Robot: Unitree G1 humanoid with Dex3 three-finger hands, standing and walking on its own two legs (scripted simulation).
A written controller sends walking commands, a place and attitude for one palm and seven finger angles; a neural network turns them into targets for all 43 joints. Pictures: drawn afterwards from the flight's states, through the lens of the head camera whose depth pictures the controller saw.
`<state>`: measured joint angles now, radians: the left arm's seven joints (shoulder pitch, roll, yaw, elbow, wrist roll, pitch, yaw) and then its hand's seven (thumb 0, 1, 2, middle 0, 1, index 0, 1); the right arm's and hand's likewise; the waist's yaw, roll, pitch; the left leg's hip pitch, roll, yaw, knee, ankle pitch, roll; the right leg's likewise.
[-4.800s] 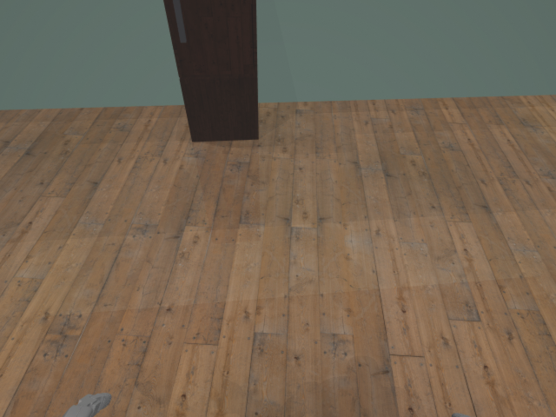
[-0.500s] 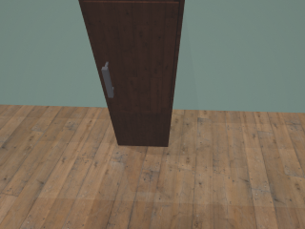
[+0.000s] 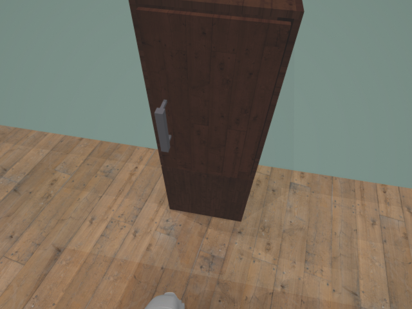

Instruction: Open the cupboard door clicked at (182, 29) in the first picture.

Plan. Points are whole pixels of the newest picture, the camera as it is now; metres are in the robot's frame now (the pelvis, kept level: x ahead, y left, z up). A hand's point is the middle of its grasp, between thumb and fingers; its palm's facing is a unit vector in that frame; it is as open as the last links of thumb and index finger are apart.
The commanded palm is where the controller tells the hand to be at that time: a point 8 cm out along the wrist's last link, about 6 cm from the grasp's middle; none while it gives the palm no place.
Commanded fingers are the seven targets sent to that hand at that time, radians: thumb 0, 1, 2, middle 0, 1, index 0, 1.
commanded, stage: come to a stop and stand still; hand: left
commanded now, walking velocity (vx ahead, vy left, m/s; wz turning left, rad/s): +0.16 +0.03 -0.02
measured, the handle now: (165, 126) +0.63 +0.21 -0.08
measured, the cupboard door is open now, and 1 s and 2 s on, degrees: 0 0 0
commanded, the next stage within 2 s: look again from close up in 1.12 s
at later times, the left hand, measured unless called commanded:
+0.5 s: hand (121, 304) +0.14 +0.21 -0.16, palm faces -0.01 -0.96 -0.27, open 7.3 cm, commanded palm none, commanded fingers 0.00 0.90 0.90 -0.20 -0.30 -0.20 -0.30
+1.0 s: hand out of the picture +0.01 +0.12 -0.17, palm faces +0.06 -0.98 -0.19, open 7.3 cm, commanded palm none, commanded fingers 0.00 0.90 0.90 -0.20 -0.30 -0.20 -0.30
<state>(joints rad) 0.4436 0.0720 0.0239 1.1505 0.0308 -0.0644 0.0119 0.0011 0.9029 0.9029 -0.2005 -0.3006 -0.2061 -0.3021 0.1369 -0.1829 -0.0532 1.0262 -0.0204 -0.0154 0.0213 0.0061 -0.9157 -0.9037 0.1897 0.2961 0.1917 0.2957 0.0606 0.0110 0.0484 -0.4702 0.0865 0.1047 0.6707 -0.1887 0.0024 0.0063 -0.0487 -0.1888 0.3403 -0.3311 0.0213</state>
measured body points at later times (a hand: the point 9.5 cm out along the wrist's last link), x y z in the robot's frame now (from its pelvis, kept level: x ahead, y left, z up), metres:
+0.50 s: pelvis +0.04 +0.00 +0.00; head +0.06 +0.00 +0.45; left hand +0.14 +0.26 -0.14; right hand +0.08 -0.24 -0.16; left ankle +0.11 +0.11 -0.74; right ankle +0.02 -0.13 -0.70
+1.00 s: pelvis -0.01 -0.06 +0.00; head +0.00 -0.05 +0.45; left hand +0.01 +0.17 -0.16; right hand -0.01 -0.27 -0.16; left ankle -0.05 +0.07 -0.74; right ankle +0.01 -0.14 -0.74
